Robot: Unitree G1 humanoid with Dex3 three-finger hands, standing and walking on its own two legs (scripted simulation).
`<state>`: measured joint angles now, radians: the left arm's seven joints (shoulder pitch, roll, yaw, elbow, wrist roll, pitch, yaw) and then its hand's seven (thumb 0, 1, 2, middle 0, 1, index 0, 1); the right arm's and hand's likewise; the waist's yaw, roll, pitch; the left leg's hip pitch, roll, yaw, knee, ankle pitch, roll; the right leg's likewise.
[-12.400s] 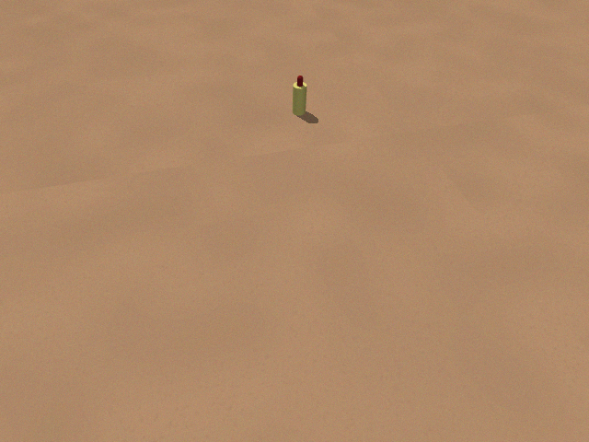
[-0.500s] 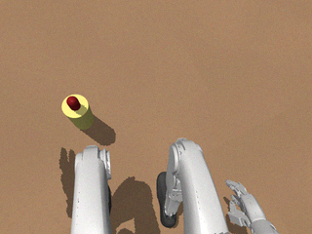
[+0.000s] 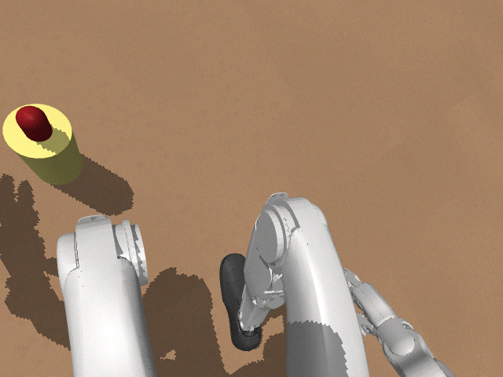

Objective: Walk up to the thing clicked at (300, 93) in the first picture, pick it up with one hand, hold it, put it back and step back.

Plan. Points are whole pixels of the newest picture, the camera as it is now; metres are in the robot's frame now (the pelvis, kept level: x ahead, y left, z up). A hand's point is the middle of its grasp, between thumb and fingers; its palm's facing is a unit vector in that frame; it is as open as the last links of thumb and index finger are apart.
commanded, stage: close in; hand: left
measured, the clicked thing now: (46, 144) +0.46 +0.24 -0.20
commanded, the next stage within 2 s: close in 0.74 s
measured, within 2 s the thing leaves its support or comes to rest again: leaves its support in 2.00 s
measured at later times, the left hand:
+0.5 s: hand (22, 171) +0.41 +0.27 -0.18, palm faces +0.14 -0.99 +0.02, open 17.6 cm
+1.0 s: hand (43, 164) +0.43 +0.25 -0.19, palm faces +0.18 -0.98 +0.01, open 16.4 cm
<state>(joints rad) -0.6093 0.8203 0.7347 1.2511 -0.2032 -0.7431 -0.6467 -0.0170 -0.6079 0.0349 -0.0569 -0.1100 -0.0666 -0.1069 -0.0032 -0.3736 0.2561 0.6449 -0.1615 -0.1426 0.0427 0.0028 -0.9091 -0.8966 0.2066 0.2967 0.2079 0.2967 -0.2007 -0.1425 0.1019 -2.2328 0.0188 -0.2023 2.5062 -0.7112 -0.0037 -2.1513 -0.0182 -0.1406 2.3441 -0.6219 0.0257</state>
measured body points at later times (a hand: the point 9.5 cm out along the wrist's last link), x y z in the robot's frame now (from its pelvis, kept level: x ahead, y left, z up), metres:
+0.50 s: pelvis -0.01 +0.01 -0.03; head +0.20 +0.17 +0.33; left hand +0.40 +0.32 -0.17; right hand +0.15 -0.25 -0.06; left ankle +0.08 +0.12 -0.28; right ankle +0.13 -0.12 -0.28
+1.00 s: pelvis -0.01 +0.01 -0.03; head +0.22 +0.17 +0.31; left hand +0.41 +0.30 -0.19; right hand +0.13 -0.25 -0.07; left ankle +0.08 +0.12 -0.28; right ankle +0.13 -0.12 -0.28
